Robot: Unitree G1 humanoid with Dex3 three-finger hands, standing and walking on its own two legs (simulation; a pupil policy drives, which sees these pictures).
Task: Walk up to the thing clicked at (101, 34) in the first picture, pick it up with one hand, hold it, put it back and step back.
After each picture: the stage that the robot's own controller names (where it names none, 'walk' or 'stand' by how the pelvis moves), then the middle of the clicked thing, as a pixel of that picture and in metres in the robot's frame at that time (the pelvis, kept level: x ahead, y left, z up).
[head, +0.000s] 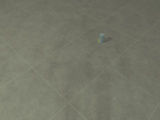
stand; (101, 38) +1.48 -0.19 -0.72
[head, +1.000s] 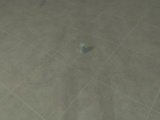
walk; (82, 48) +1.34 +0.15 -0.69
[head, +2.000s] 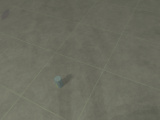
walk; (58, 81) +0.78 +0.32 -0.71
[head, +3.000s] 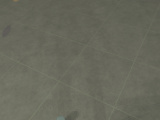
walk; out of the picture +0.45 +0.25 -0.72
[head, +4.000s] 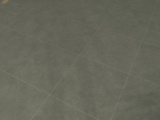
stand; out of the picture +0.32 +0.23 -0.71
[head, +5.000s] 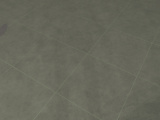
stand; out of the picture +0.31 +0.21 -0.72
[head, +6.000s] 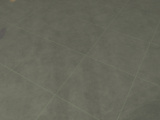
stand; out of the picture +0.30 +0.22 -0.73
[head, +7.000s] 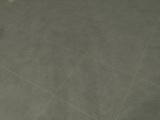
stand; out of the picture +0.30 +0.23 -0.73
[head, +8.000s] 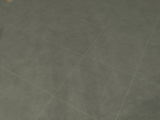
go down; out of the picture +0.29 +0.23 -0.73
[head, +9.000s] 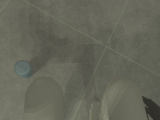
go down; (24, 70) +0.38 +0.24 -0.33
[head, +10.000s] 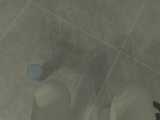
go down; (37, 73) +0.37 +0.23 -0.31
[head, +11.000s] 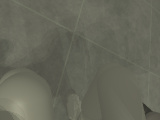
close in; out of the picture +0.37 +0.27 -0.22
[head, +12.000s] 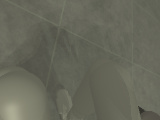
close; out of the picture +0.37 +0.28 -0.22
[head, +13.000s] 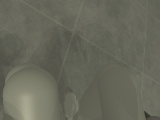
lift; out of the picture +0.33 +0.27 -0.20
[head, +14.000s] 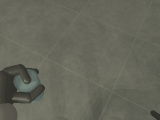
lift; (30, 87) +0.32 +0.19 +0.00
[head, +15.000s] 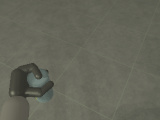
hold; (41, 86) +0.33 +0.17 +0.02
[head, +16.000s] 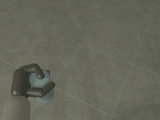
hold; (42, 86) +0.33 +0.16 +0.00
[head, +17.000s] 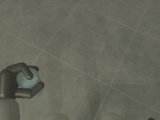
crouch; (31, 83) +0.34 +0.20 -0.06
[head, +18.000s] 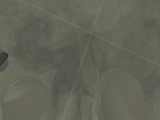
lower; out of the picture +0.40 +0.25 -0.17
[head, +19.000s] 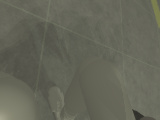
lower; out of the picture +0.40 +0.29 -0.23
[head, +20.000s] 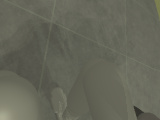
lower; out of the picture +0.40 +0.30 -0.22
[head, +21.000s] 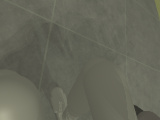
lower; out of the picture +0.39 +0.30 -0.22
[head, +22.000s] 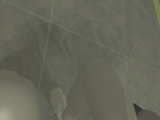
lower; out of the picture +0.39 +0.30 -0.22
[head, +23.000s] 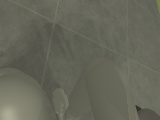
open; out of the picture +0.37 +0.27 -0.22
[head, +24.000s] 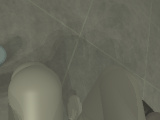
stand; out of the picture +0.37 +0.25 -0.23
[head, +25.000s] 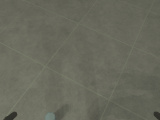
stand; (50, 119) +0.34 +0.20 -0.59
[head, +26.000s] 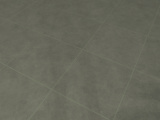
stand; out of the picture +0.32 +0.20 -0.67
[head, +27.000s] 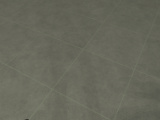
stand; out of the picture +0.32 +0.19 -0.67
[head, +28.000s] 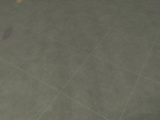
stand; out of the picture +0.34 +0.18 -0.72
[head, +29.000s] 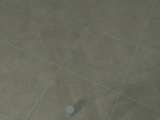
walk; (69, 111) +0.41 +0.12 -0.70
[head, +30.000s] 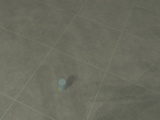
walk; (62, 85) +0.63 +0.13 -0.70
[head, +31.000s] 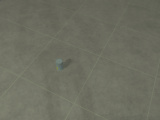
stand; (59, 64) +0.92 +0.25 -0.70
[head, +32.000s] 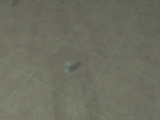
stand; (68, 67) +0.96 +0.19 -0.71
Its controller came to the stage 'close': yes
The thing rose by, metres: 0.71
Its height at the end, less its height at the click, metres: +0.00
